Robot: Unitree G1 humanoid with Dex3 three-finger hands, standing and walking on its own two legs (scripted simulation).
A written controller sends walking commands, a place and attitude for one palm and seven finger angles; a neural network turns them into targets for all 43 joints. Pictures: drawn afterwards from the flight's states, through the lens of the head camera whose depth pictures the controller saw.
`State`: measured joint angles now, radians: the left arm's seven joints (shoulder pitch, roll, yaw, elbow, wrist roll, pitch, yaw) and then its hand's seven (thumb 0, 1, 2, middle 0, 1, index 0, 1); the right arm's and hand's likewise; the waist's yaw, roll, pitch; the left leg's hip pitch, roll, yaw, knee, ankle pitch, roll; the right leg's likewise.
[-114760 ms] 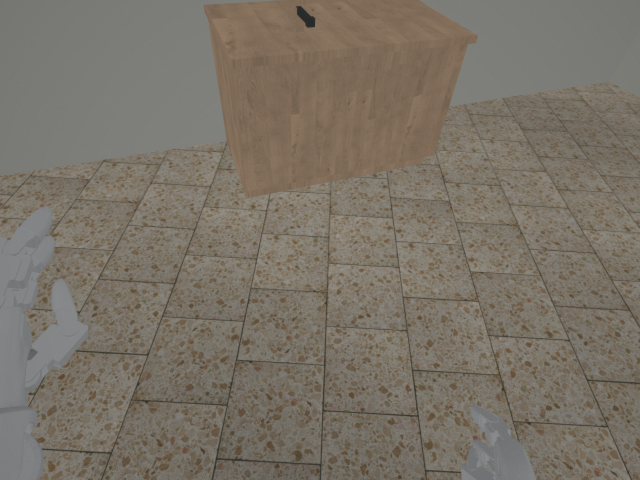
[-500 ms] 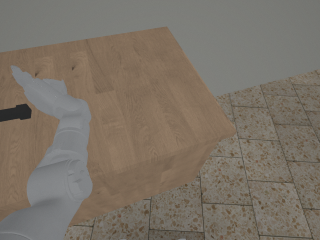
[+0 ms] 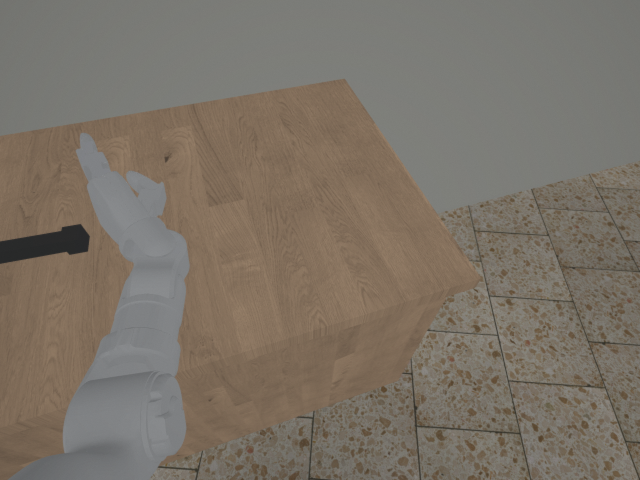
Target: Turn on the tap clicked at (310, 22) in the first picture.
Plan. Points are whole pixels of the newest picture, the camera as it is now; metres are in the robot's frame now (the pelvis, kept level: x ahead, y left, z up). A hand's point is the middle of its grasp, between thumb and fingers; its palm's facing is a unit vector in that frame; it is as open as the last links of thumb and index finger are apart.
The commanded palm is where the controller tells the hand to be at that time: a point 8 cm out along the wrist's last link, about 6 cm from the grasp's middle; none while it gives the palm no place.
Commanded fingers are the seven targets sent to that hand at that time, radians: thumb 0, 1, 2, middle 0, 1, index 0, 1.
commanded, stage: draw the hand back beside the body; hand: left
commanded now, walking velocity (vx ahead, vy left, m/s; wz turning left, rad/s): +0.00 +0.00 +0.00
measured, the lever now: (75, 239) +0.44 +0.33 +0.03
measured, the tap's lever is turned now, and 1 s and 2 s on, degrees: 86 86 86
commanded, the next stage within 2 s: step back with the hand held close in 1.36 s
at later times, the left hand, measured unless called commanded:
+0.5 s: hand (116, 276) +0.31 +0.20 +0.14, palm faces +0.23 -0.94 -0.23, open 7.7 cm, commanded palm +0.27 +0.25 +0.14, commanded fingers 0.00 0.90 0.90 -0.18 -0.25 -0.18 -0.25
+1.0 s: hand (48, 341) +0.23 +0.22 +0.17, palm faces +0.29 -0.90 -0.33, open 7.5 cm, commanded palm +0.19 +0.26 +0.18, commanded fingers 0.00 0.90 0.90 -0.20 -0.30 -0.20 -0.30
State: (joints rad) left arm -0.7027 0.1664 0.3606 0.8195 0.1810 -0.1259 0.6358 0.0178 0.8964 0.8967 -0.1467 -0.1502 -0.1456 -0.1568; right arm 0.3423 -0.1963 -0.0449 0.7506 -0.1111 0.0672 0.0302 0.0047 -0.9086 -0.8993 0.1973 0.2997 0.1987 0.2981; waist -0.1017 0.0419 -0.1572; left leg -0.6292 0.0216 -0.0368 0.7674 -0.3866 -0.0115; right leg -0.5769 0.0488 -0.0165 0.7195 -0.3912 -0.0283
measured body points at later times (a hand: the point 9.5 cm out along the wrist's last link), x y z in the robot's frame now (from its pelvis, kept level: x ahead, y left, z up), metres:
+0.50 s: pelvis -0.03 +0.00 +0.03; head -0.03 -0.01 +0.48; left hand +0.30 +0.25 +0.15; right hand +0.12 -0.25 -0.07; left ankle -0.01 +0.12 -0.71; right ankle -0.03 -0.11 -0.71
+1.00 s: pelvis +0.00 +0.00 +0.03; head -0.02 -0.02 +0.48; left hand +0.21 +0.26 +0.19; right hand +0.18 -0.22 -0.06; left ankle -0.01 +0.12 -0.71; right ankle -0.03 -0.11 -0.71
